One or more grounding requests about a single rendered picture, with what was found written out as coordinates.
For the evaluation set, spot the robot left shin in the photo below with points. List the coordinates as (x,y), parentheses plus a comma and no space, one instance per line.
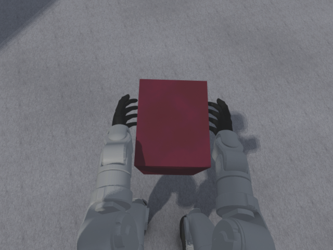
(138,200)

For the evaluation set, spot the left robot thigh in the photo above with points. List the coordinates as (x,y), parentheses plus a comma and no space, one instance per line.
(140,214)

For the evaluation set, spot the robot left hand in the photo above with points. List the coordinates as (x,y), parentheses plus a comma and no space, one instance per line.
(121,111)

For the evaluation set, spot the robot right hand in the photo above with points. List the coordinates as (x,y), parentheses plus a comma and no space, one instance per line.
(223,121)

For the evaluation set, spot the robot left upper arm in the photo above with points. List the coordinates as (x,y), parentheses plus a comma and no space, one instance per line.
(111,231)

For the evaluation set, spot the robot right forearm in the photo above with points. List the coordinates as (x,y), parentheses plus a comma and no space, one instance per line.
(235,196)

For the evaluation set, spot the robot left forearm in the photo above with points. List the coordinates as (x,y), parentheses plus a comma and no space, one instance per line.
(112,192)

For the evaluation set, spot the robot right upper arm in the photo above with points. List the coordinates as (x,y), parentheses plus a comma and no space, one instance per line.
(235,234)

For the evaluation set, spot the carton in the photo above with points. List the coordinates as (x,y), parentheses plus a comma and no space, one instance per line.
(172,133)

